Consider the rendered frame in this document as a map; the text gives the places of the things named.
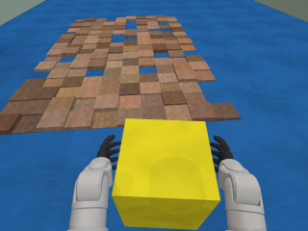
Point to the carton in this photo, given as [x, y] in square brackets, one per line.
[165, 175]

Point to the left robot hand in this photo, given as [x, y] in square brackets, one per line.
[105, 151]

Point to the right robot forearm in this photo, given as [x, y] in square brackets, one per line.
[242, 197]

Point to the right robot hand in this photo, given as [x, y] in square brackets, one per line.
[223, 152]

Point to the left robot forearm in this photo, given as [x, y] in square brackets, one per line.
[91, 197]

